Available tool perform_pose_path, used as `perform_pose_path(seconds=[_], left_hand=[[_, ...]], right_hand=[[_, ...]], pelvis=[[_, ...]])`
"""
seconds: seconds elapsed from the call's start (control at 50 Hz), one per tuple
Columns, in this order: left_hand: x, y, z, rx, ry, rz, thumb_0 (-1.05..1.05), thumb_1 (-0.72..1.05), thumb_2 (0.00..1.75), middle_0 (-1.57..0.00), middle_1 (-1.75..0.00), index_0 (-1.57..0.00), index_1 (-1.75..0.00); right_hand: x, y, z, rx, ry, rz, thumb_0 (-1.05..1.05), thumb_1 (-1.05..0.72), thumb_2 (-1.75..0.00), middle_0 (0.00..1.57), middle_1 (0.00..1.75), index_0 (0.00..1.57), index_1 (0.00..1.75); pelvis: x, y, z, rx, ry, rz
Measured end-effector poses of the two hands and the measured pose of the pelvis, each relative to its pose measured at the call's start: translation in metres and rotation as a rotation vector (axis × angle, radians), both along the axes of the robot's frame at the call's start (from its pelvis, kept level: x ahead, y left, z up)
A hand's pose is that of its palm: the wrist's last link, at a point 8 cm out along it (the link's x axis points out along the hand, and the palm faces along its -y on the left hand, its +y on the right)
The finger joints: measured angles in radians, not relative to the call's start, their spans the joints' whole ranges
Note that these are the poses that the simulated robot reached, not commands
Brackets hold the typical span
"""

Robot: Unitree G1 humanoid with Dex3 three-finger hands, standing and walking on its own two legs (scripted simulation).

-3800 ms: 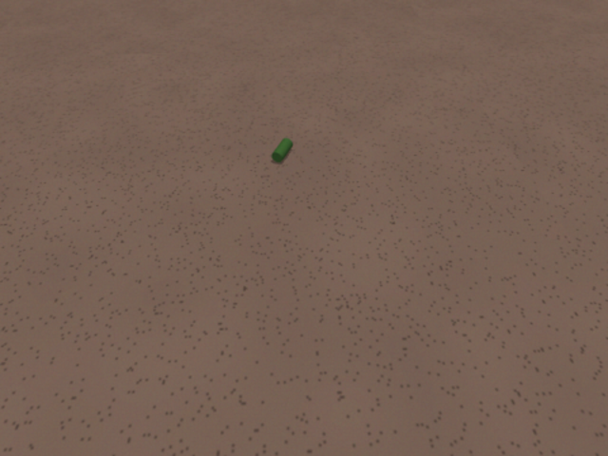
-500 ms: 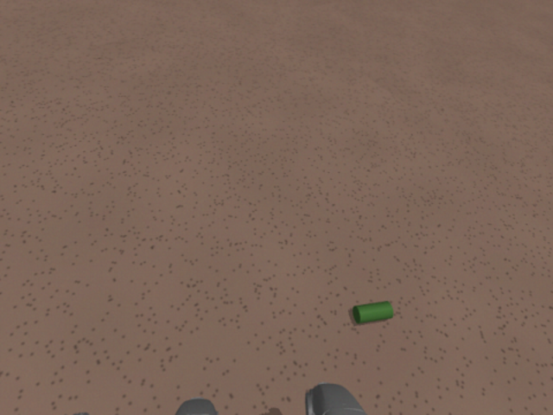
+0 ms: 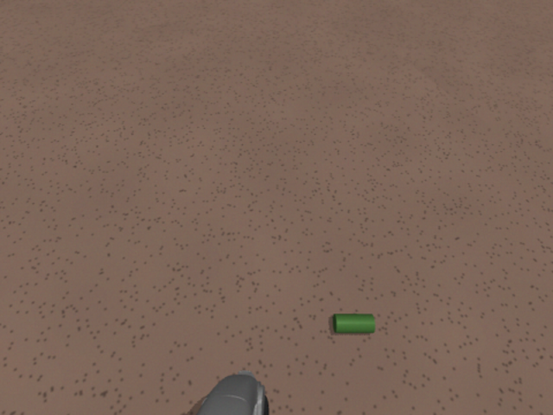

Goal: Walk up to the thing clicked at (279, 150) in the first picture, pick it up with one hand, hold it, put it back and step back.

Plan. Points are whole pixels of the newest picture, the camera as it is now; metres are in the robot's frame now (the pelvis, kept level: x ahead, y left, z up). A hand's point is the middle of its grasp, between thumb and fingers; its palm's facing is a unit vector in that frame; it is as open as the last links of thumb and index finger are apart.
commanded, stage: walk up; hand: left
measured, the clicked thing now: (353, 323) +0.48 -0.23 -0.72
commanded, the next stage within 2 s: none
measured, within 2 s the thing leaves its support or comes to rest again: neither
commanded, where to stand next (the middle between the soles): +0.11 -0.48 m, yaw +4 degrees
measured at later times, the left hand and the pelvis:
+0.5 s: hand out of the picture +0.11 +0.06 -0.16, palm faces -0.07 -0.90 -0.43, open 7.4 cm; pelvis +0.01 -0.24 -0.04, yaw -1 degrees
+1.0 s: hand out of the picture +0.14 -0.15 -0.17, palm faces -0.09 -0.94 -0.32, open 7.4 cm; pelvis +0.03 -0.43 -0.01, yaw -1 degrees
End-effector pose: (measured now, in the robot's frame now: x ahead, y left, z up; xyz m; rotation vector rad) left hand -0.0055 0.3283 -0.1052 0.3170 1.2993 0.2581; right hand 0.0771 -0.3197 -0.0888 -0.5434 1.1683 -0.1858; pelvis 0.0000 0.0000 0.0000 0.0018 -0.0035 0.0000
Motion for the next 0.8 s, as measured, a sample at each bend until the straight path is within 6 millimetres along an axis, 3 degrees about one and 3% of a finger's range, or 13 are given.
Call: perform_pose_path(seconds=[0.1, 0.22, 0.3, 0.38, 0.46, 0.5, 0.58, 0.66, 0.74, 0.8], left_hand=[[0.034, -0.047, -0.027, -0.051, -0.028, -0.044, 0.01, 0.91, 0.9, -0.2, -0.3, -0.2, -0.3], [0.093, -0.098, -0.025, -0.087, -0.104, -0.165, 0.01, 0.91, 0.9, -0.21, -0.3, -0.21, -0.3], [0.128, -0.122, -0.018, -0.057, -0.195, -0.187, 0.01, 0.91, 0.9, -0.21, -0.3, -0.21, -0.3], [0.143, -0.155, -0.014, -0.004, -0.211, -0.204, 0.0, 0.91, 0.9, -0.2, -0.3, -0.2, -0.3], [0.133, -0.201, -0.013, 0.055, -0.201, -0.185, 0.0, 0.91, 0.9, -0.2, -0.3, -0.2, -0.29], [0.114, -0.227, -0.011, 0.055, -0.175, -0.163, 0.0, 0.91, 0.9, -0.2, -0.3, -0.2, -0.29], [0.077, -0.275, 0.001, 0.017, -0.068, -0.106, 0.0, 0.91, 0.9, -0.2, -0.3, -0.2, -0.29], [0.058, -0.305, 0.004, 0.003, -0.018, -0.069, 0.01, 0.9, 0.9, -0.21, -0.3, -0.21, -0.3], [0.058, -0.33, -0.01, -0.017, -0.013, -0.048, 0.01, 0.9, 0.9, -0.21, -0.3, -0.21, -0.3], [0.072, -0.354, -0.026, -0.034, -0.03, -0.053, 0.01, 0.9, 0.9, -0.21, -0.3, -0.2, -0.3]], right_hand=[[-0.002, -0.036, -0.002, -0.038, -0.024, -0.029, 0.0, -0.9, -0.9, 0.21, 0.3, 0.21, 0.3], [-0.023, -0.101, 0.022, -0.103, -0.094, -0.132, 0.0, -0.9, -0.9, 0.21, 0.3, 0.21, 0.3], [-0.042, -0.155, 0.029, -0.143, -0.056, -0.125, 0.0, -0.89, -0.9, 0.21, 0.3, 0.21, 0.3], [-0.054, -0.223, 0.025, -0.178, -0.032, -0.13, 0.0, -0.89, -0.9, 0.21, 0.3, 0.21, 0.31], [-0.056, -0.298, 0.004, -0.206, 0.007, -0.152, 0.0, -0.89, -0.9, 0.21, 0.3, 0.21, 0.31], [-0.051, -0.32, -0.004, -0.205, 0.029, -0.182, 0.0, -0.9, -0.9, 0.21, 0.3, 0.21, 0.3], [-0.029, -0.329, -0.005, -0.125, 0.023, -0.177, 0.01, -0.9, -0.9, 0.2, 0.3, 0.2, 0.3], [-0.014, -0.329, -0.003, -0.05, 0.044, -0.106, 0.0, -0.9, -0.9, 0.2, 0.3, 0.2, 0.3], [-0.006, -0.336, -0.004, -0.029, 0.063, -0.066, 0.0, -0.9, -0.9, 0.2, 0.3, 0.21, 0.3], [-0.007, -0.351, -0.004, -0.044, 0.053, -0.061, 0.0, -0.9, -0.9, 0.21, 0.3, 0.21, 0.3]], pelvis=[[0.009, -0.03, -0.014, 0.032, -0.017, 0.016], [0.01, -0.077, -0.009, 0.013, -0.038, -0.019], [0.007, -0.119, -0.014, 0.005, -0.036, -0.026], [0.006, -0.171, -0.025, 0.009, -0.023, -0.036], [0.007, -0.226, -0.04, -0.018, -0.03, -0.032], [0.009, -0.245, -0.038, -0.008, -0.026, -0.024], [0.017, -0.271, -0.014, 0.002, -0.008, -0.032], [0.025, -0.3, -0.003, 0.006, 0.004, -0.027], [0.033, -0.327, -0.006, -0.003, 0.007, -0.009], [0.035, -0.347, -0.013, 0.026, -0.008, 0.01]])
